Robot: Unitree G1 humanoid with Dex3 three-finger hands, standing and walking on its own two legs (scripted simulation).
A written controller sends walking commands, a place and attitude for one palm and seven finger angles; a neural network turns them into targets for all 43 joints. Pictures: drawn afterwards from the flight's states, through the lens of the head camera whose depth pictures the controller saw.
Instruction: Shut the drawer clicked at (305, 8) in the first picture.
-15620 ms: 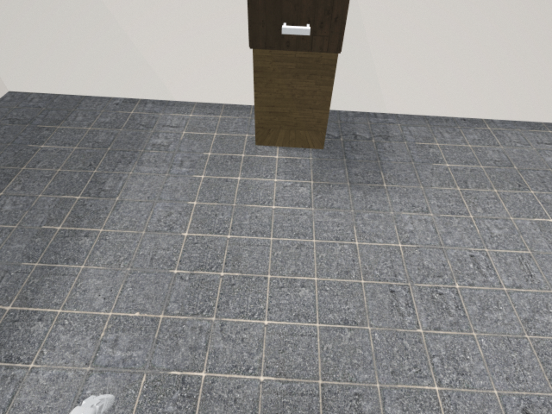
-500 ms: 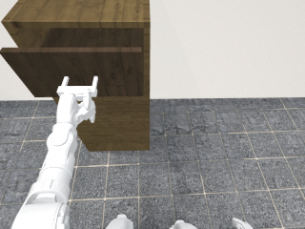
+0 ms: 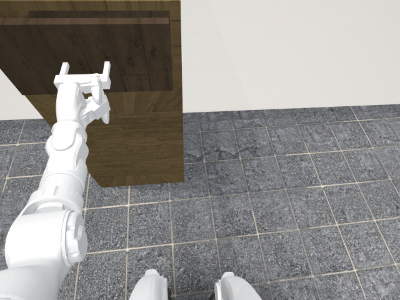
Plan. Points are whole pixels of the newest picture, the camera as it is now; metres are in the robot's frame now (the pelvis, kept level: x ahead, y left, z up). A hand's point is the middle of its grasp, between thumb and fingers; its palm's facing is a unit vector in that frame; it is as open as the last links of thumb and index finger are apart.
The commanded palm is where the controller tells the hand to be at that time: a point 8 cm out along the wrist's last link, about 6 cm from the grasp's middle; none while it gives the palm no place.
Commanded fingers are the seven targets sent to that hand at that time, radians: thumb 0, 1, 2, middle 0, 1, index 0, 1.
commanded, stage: push the drawer shut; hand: left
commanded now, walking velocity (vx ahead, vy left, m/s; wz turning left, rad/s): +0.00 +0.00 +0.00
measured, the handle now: (84, 74) +0.57 +0.21 +0.08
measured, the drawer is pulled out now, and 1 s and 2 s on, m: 0.04 0.00 0.00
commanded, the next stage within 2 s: pull the fist back off the drawer in 0.62 s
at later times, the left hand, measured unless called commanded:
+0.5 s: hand (104, 89) +0.53 +0.17 +0.08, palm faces +0.04 -1.00 -0.03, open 3.0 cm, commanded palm +0.52 +0.21 +0.08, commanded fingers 0.00 0.90 0.90 -1.40 -1.60 -1.40 -1.60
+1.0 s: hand (103, 88) +0.53 +0.17 +0.08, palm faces +0.04 -1.00 -0.05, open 3.0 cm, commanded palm +0.51 +0.20 +0.08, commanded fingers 0.00 0.90 0.90 -1.40 -1.60 -1.40 -1.60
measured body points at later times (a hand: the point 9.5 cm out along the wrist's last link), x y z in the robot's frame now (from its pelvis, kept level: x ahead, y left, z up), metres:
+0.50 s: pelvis +0.01 +0.01 +0.00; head +0.13 +0.02 +0.43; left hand +0.52 +0.22 +0.08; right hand +0.00 -0.25 -0.12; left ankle +0.04 +0.12 -0.67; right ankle +0.00 -0.10 -0.67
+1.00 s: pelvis -0.02 +0.01 -0.02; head +0.11 +0.04 +0.41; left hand +0.52 +0.22 +0.08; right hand -0.04 -0.25 -0.12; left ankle +0.04 +0.12 -0.67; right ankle +0.00 -0.10 -0.67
